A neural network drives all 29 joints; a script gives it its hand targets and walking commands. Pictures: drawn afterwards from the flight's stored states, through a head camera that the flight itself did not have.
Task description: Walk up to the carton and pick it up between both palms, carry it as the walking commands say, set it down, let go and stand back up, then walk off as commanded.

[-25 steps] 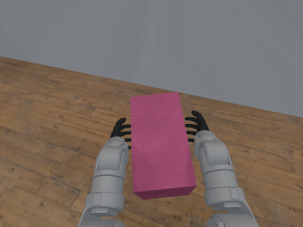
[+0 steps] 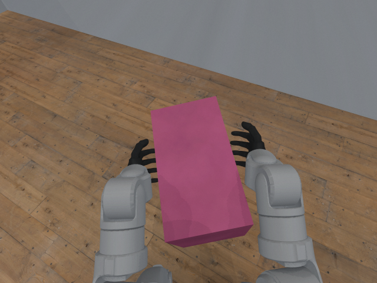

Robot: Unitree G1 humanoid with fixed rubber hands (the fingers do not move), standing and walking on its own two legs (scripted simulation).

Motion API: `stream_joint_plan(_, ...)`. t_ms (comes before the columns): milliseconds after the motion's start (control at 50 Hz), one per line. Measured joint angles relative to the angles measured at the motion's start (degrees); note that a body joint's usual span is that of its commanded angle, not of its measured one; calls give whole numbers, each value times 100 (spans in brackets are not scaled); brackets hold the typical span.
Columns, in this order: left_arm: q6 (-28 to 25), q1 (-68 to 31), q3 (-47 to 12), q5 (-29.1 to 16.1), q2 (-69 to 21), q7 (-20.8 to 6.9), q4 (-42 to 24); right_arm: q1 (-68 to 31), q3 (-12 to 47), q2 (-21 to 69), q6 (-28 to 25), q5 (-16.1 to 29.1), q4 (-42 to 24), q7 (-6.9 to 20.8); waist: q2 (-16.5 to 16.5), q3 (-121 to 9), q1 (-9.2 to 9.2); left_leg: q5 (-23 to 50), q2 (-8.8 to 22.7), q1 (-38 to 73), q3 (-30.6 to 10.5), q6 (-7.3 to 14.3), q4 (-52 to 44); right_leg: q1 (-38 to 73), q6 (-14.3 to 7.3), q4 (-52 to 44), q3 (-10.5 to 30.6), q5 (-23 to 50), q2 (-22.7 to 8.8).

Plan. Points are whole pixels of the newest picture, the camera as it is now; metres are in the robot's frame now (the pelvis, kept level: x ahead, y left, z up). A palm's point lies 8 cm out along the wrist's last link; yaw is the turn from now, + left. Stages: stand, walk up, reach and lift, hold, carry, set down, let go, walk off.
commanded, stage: carry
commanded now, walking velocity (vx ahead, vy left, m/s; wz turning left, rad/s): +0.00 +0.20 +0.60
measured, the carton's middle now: (199, 175) +0.33 -0.02 +0.00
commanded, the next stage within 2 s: none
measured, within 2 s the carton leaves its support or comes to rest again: neither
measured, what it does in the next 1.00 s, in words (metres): steps to the left, turning left: left foot, then right foot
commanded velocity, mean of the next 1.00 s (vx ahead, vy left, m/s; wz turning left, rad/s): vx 0.00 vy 0.20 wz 0.60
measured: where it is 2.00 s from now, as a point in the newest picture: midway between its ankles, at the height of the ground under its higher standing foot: outside the picture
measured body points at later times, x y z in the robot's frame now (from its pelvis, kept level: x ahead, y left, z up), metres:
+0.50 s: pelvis -0.05 +0.13 -0.02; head -0.02 +0.11 +0.43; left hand +0.23 +0.31 +0.06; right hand +0.30 +0.09 +0.07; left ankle +0.01 +0.19 -0.73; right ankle -0.01 +0.05 -0.74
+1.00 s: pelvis -0.14 +0.26 -0.01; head -0.12 +0.29 +0.43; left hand +0.05 +0.53 +0.04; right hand +0.20 +0.35 +0.07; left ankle -0.15 +0.38 -0.74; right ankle -0.08 +0.14 -0.67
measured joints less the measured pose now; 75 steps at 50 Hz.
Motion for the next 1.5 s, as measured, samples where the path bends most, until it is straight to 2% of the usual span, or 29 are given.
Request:
stream_joint_plan(60, 62, -87, 32, 84, -29, -13, 2, -119, -60, 49, 36, -66, 14, 12, -67, -43, -36, 175, 91, 469, 84, -10, -991, 53, 208, -22, -80, 29, -303)
stream_joint_plan(120, 128, -128, 44, 155, -43, -4, 48, -219, -106, 90, 81, -136, 93, 47, -47, -123, -46, 810, 63, 1155, 272, 54, -2335, 48, 471, 185, -154, -55, -570)
stream_joint_plan(140, 139, -139, 95, 182, -40, -3, 48, -258, -89, 109, 68, -155, 157, 68, -116, -145, -49, 1226, -34, 1196, 320, 151, -2506, -60, 468, 429, -109, -162, -704)
stream_joint_plan(160, 128, -117, 163, 193, -29, 1, 75, -280, -51, 122, 33, -170, 273, 103, -173, -157, -43, 1252, -110, 1069, 316, 245, -2337, -257, 455, 885, 50, -712, -703)
stream_joint_plan(200, 115, -26, 241, 159, -3, -1, 148, -298, -5, 129, 10, -193, 498, 156, -127, -105, 42, 1085, -115, 901, 234, 391, -2106, -732, 380, 2135, 342, -1557, -348)
stream_joint_plan(240, 131, 69, 195, 35, 27, 76, 116, -270, 15, 117, 2, -215, 567, 180, -99, -15, 147, 1087, -142, 859, 144, 476, -2146, -1102, 342, 3015, 399, -1556, 4)
stream_joint_plan(280, 148, 103, 88, -92, 38, 189, 14, -250, -19, 108, -29, -235, 504, 179, -90, 86, 222, 1206, -232, 837, 58, 538, -2244, -1319, 326, 3339, 343, -1275, 250)
stream_joint_plan(340, 156, 70, -18, -166, 28, 226, -89, -235, -91, 102, -67, -259, 339, 146, -54, 161, 264, 1359, -438, 789, -37, 665, -2339, -1377, 286, 3055, 250, -1025, 490)
stream_joint_plan(440, 171, -4, -21, -116, 2, 104, -73, -157, -80, 71, -34, -264, 142, 128, 145, 13, 218, 1479, -778, 657, -114, 831, -2341, -841, 70, 1590, 148, -860, 752)
stream_joint_plan(480, 178, -40, -22, -75, -10, 63, 9, -119, -66, 53, 11, -262, 95, 115, 303, -106, 196, 1472, -887, 559, -162, 862, -2224, -350, -179, 581, 19, -350, 797)
stream_joint_plan(500, 159, -67, -38, -32, -23, 31, 100, -86, -79, 36, 16, -263, 89, 117, 419, -120, 191, 1128, -873, 445, -182, 723, -1923, -291, -363, 468, -50, -152, 795)
stream_joint_plan(540, 165, -83, -56, 30, -27, -18, 275, 32, -86, -8, 40, -214, 135, 136, 369, -166, 124, 232, -813, 0, -48, 417, -545, -262, -473, 486, -144, -160, 594)
stream_joint_plan(580, 185, -37, -50, 43, -13, -42, 341, 91, -53, -31, 79, -138, 186, 122, 298, -165, 71, 158, -601, -292, -46, 229, 627, -130, -386, 341, -199, -138, 386)
stream_joint_plan(620, 197, -18, -8, 52, -7, -44, 326, 69, -16, -27, 86, -84, 226, 76, 234, -135, 37, 294, -301, -317, -109, 62, 1001, 8, -255, 171, -226, -40, 185)
stream_joint_plan(680, 176, -107, 108, 72, -35, -57, 321, -57, -39, 21, 64, -87, 257, -2, 115, -111, -1, 227, 59, -100, -175, -91, 597, 99, -78, 50, -278, 79, -147)
stream_joint_plan(740, 151, -219, 181, 124, -75, -57, 405, -202, -110, 81, 46, -122, 321, -92, 35, -136, -30, 191, 237, 289, -110, -121, -307, 100, 133, 45, -356, 141, -472)
stream_joint_plan(840, 196, -297, 201, 194, -99, 3, 486, -406, -229, 163, 43, -154, 498, -171, 59, -278, -37, 952, 173, 1224, 97, 33, -2282, -97, 556, 452, -444, 72, -927)
stream_joint_plan(860, 165, -294, 276, 206, -91, 2, 506, -436, -209, 180, -14, -180, 605, -126, -36, -292, -47, 1016, 68, 1079, 88, 97, -2153, -306, 562, 823, -272, -390, -975)
stream_joint_plan(900, 119, -202, 383, 168, -63, 9, 550, -447, -177, 188, -74, -225, 822, 20, -73, -218, 15, 926, 8, 793, -9, 212, -1796, -786, 481, 1954, 178, -1482, -597)
stream_joint_plan(920, 116, -134, 369, 119, -40, 28, 538, -424, -156, 179, -78, -240, 874, 78, -63, -162, 69, 926, -6, 728, -65, 260, -1763, -997, 454, 2484, 275, -1654, -367)
stream_joint_plan(1000, 161, 30, 123, -144, 17, 274, 200, -321, -136, 137, -122, -249, 684, 171, -43, 73, 247, 1146, -232, 616, -221, 451, -1903, -1423, 401, 3209, 214, -1266, 253)
stream_joint_plan(1120, 147, -20, 28, -222, -3, 151, -4, -159, -138, 72, -131, -260, 246, 143, 139, 68, 270, 1455, -771, 556, -318, 729, -2145, -976, 185, 1925, 83, -1009, 760)
stream_joint_plan(1160, 143, -23, 18, -200, -4, 91, 41, -90, -102, 44, -80, -253, 168, 135, 265, -41, 236, 1536, -932, 548, -347, 785, -2211, -484, 46, 973, -6, -777, 848)
stream_joint_plan(1180, 128, -27, -10, -181, -8, 62, 96, -61, -105, 28, -58, -251, 136, 128, 417, -88, 232, 1543, -952, 525, -393, 786, -2169, -269, -164, 525, -94, -488, 889)
stream_joint_plan(1220, 112, -48, -44, -96, -16, -7, 254, 52, -100, -16, -43, -225, 153, 137, 436, -118, 177, 519, -983, 194, -228, 462, -1081, -204, -514, 434, -173, -203, 722)
stream_joint_plan(1260, 145, -4, -52, -61, -1, -36, 299, 134, -64, -45, 9, -129, 174, 121, 323, -135, 88, 194, -821, -181, -42, 263, 364, -82, -507, 300, -235, -103, 470)
stream_joint_plan(1300, 171, 32, -30, -28, 10, -43, 281, 135, -15, -49, 43, -44, 199, 72, 247, -140, 25, 322, -515, -292, -32, 107, 1055, 69, -365, 101, -273, 6, 246)
stream_joint_plan(1400, 168, -179, 166, 62, -60, -61, 373, -105, -79, 41, 52, -49, 294, -118, 73, -153, -46, 295, 126, 76, -151, -131, 345, 233, -50, -87, -411, 183, -303)
stream_joint_plan(1500, 199, -387, 237, 145, -139, -21, 641, -362, -277, 144, 70, -87, 534, -381, 23, -255, -52, 493, 271, 816, 76, -93, -1307, 153, 364, 104, -572, 207, -811)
